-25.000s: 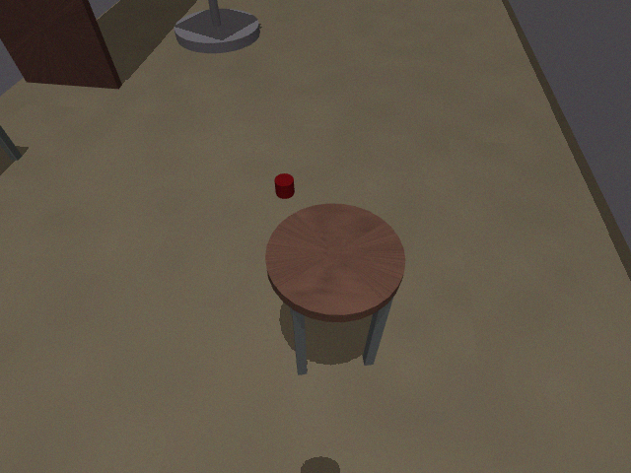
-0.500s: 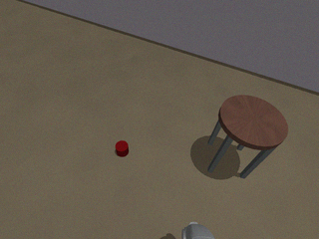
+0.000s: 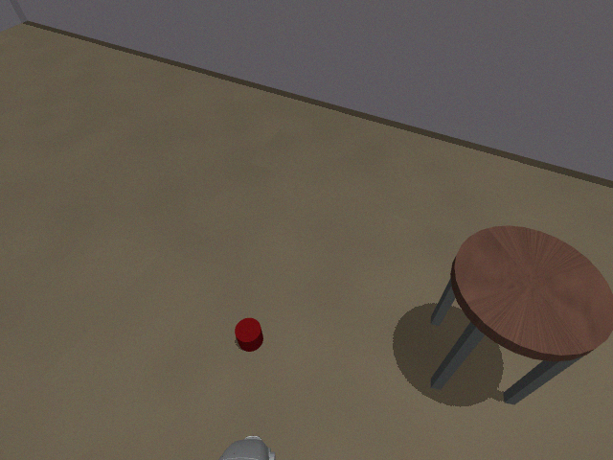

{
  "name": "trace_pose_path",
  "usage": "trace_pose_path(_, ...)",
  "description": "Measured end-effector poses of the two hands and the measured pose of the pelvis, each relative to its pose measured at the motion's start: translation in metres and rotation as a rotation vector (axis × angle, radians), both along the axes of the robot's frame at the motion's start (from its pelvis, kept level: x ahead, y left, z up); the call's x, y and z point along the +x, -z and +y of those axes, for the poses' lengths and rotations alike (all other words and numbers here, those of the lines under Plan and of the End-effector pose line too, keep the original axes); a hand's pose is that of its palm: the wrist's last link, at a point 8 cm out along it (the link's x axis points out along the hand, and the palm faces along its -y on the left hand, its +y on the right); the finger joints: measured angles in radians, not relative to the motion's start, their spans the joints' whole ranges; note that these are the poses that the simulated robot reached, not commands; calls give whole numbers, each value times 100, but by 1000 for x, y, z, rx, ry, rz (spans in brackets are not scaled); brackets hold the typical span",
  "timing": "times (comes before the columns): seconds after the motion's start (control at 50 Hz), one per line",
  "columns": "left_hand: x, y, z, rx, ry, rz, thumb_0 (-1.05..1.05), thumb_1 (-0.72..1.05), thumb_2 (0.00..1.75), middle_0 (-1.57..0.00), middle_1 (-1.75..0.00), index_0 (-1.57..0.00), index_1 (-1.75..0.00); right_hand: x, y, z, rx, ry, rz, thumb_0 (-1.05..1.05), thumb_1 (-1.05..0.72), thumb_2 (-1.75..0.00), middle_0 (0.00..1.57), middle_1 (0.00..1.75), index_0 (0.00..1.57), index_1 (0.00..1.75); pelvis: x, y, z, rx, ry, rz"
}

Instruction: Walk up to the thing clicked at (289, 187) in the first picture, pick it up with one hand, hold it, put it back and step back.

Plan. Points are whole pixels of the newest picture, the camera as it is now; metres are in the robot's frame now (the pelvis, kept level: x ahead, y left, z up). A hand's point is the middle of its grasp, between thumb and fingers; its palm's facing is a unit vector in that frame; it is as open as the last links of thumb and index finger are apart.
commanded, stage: walk up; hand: left
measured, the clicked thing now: (249, 334) +0.60 +0.25 -0.73
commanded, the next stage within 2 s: none
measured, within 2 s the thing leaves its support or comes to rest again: neither
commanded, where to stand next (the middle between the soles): +0.22 +0.00 m, yaw +0 degrees
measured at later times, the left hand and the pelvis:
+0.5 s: hand (148, 407) +0.22 +0.28 -0.17, palm faces -0.05 -0.92 -0.38, open 7.4 cm; pelvis +0.13 +0.01 -0.02, yaw -1 degrees
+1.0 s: hand (164, 383) +0.25 +0.26 -0.15, palm faces +0.01 -0.95 -0.33, open 7.4 cm; pelvis +0.16 +0.00 +0.01, yaw +1 degrees
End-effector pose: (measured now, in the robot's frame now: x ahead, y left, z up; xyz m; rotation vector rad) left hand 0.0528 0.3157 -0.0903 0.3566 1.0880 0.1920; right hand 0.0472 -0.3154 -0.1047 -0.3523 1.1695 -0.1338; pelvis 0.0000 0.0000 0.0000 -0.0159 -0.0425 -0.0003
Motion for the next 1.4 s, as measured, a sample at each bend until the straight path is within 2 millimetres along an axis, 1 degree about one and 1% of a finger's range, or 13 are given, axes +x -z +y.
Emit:
trace_pose_path(0.06, 7, 13, 17, -12, -22, 34, 0, 90, 90, -21, -30, -21, -30, 26, -6, 6, -35, -8, -15, 1, -91, -89, 21, 30, 20, 30, 23, 5, 12, -9, -5, 2)
trace_pose_path(0.12, 21, 31, 35, -15, -32, 75, 0, 90, 90, -21, -30, -21, -30, 47, -8, 12, -81, 0, -49, 1, -91, -89, 21, 30, 20, 30, 46, 15, 25, 8, -3, 1)
trace_pose_path(0.22, 58, 37, 39, -31, -10, 124, 1, 91, 90, -20, -30, -20, -30, 65, -21, 25, -94, 36, -65, 1, -91, -89, 21, 30, 21, 30, 74, 8, 32, 13, 8, -4)
trace_pose_path(0.34, 107, 31, 32, -37, 13, 114, 1, 91, 90, -20, -30, -20, -30, 80, -23, 27, -97, 52, -14, 1, -90, -89, 21, 30, 21, 30, 105, 1, 31, 12, 15, -6)
trace_pose_path(0.4, 130, 30, 24, -26, 10, 99, 0, 91, 90, -20, -30, -20, -30, 93, -13, 23, -85, 58, 10, 1, -90, -89, 21, 30, 21, 30, 116, 5, 25, 12, 12, -5)
trace_pose_path(0.46, 149, 34, 14, -4, 9, 77, 0, 91, 90, -20, -30, -20, -30, 110, 6, 16, -60, 69, 16, 1, -90, -89, 21, 30, 21, 30, 127, 15, 15, 23, 11, -7)
trace_pose_path(0.54, 167, 36, -1, 1, 11, 57, 0, 91, 90, -20, -30, -20, -30, 137, 28, 15, -31, 79, 10, 1, -90, -89, 21, 30, 21, 30, 133, 22, 9, 6, 14, -10)
trace_pose_path(0.6, 179, 35, -9, -11, 22, 41, 0, 90, 90, -21, -30, -21, -30, 151, 33, 21, -11, 67, 1, 1, -91, -89, 21, 30, 20, 30, 134, 21, 10, 12, 8, -3)
trace_pose_path(0.66, 190, 34, -14, -30, 13, 32, 0, 90, 90, -21, -30, -21, -30, 156, 31, 27, 0, 55, 8, 1, -91, -89, 21, 30, 20, 30, 138, 18, 10, 27, 8, 0)
trace_pose_path(0.84, 198, 27, -18, -60, -28, 52, 0, 90, 90, -21, -30, -21, -30, 171, 14, 25, -3, 39, 52, 1, -90, -89, 21, 30, 21, 30, 154, 1, 6, 24, -5, 9)
trace_pose_path(1.0, 190, 23, -13, -51, -70, 97, 0, 90, 90, -21, -30, -21, -30, 194, 4, 16, -25, 37, 38, 1, -91, -89, 21, 30, 21, 30, 161, -6, 4, 22, -14, 7)
trace_pose_path(1.14, 181, 21, -13, -46, -96, 129, 0, 90, 90, -21, -30, -20, -30, 211, 2, 15, -19, 28, 24, 1, -91, -89, 21, 30, 20, 30, 165, -8, 2, 18, -21, 9)
trace_pose_path(1.4, 177, 19, -17, -50, -120, 144, 0, 90, 90, -21, -30, -21, -30, 218, 6, 23, 8, 21, 40, 1, -91, -89, 21, 30, 20, 30, 171, -11, 0, 17, -30, 11)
